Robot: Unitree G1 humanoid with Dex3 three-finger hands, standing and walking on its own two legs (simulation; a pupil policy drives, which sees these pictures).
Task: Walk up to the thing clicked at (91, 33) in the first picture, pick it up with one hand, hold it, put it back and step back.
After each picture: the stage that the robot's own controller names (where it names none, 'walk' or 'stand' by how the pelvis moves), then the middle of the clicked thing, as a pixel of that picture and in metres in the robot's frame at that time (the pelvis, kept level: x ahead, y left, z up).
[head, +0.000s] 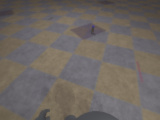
stand; (92, 30) +2.39 -0.02 -0.66
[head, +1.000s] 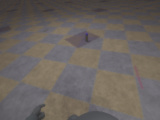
walk; (86, 37) +2.24 +0.24 -0.63
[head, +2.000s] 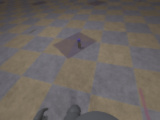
walk; (79, 43) +1.61 +0.38 -0.65
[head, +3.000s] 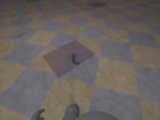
walk; (73, 58) +1.07 +0.36 -0.65
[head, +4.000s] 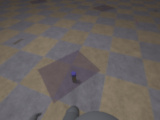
walk; (74, 77) +0.67 +0.27 -0.64
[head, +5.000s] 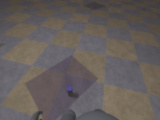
walk; (70, 91) +0.42 +0.20 -0.63
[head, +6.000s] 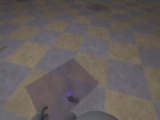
stand; (70, 96) +0.36 +0.22 -0.64
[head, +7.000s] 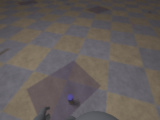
stand; (70, 99) +0.34 +0.21 -0.65
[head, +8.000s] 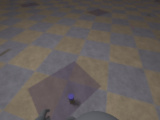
stand; (71, 99) +0.37 +0.20 -0.66
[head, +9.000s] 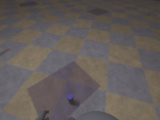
stand; (70, 99) +0.36 +0.21 -0.66
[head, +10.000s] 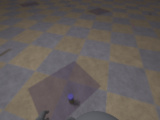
stand; (71, 99) +0.36 +0.21 -0.66
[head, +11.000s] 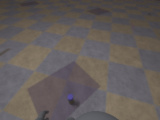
stand; (70, 99) +0.36 +0.21 -0.66
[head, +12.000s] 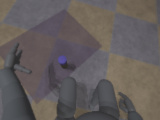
go down; (63, 63) +0.44 +0.21 -0.34
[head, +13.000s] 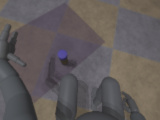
go down; (63, 58) +0.46 +0.22 -0.27
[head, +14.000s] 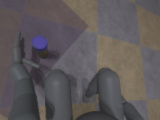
close in; (41, 49) +0.45 +0.25 -0.18
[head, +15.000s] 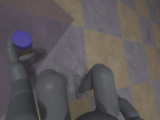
close; (24, 47) +0.45 +0.27 -0.17
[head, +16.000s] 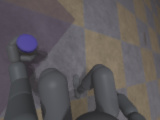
lift; (27, 49) +0.43 +0.27 -0.17
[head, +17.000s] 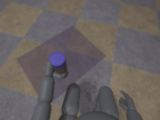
lift; (60, 68) +0.34 +0.20 +0.01
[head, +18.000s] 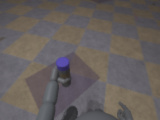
hold; (64, 74) +0.32 +0.18 +0.02
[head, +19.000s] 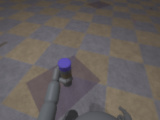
hold; (66, 74) +0.32 +0.17 +0.03
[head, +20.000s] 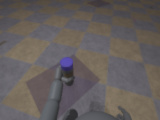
crouch; (68, 73) +0.33 +0.16 +0.03
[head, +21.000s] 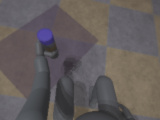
crouch; (50, 47) +0.48 +0.22 -0.04
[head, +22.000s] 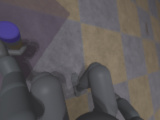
lower; (14, 43) +0.47 +0.28 -0.18
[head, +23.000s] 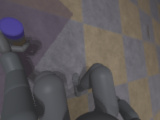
lower; (17, 39) +0.48 +0.29 -0.17
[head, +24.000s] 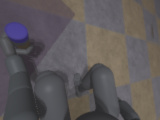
lower; (21, 42) +0.46 +0.28 -0.17
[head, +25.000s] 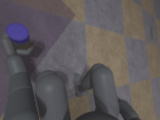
lower; (22, 43) +0.46 +0.28 -0.18
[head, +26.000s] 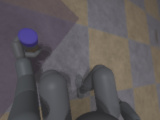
loosen; (30, 46) +0.45 +0.26 -0.17
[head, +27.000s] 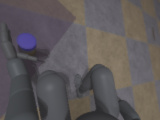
withdraw; (29, 48) +0.45 +0.26 -0.18
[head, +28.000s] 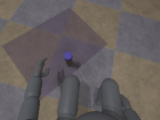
walk; (68, 60) +0.47 +0.20 -0.30
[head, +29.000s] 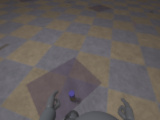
stand; (72, 96) +0.38 +0.17 -0.59
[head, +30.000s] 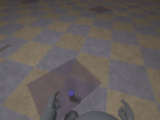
stand; (71, 96) +0.39 +0.18 -0.60
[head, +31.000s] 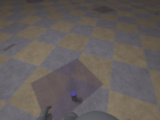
stand; (74, 96) +0.39 +0.17 -0.63
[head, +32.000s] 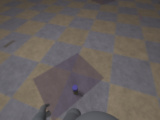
walk; (75, 90) +0.41 +0.17 -0.65
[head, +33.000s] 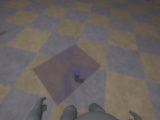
walk; (76, 76) +0.58 +0.13 -0.64
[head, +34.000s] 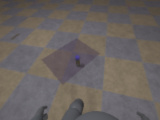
walk; (77, 61) +0.90 +0.27 -0.63
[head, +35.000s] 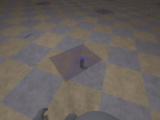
stand; (81, 62) +1.07 +0.15 -0.64
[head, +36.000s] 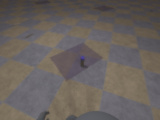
stand; (82, 62) +1.07 +0.15 -0.66
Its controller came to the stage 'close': yes
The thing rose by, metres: 0.69
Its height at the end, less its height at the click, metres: +0.00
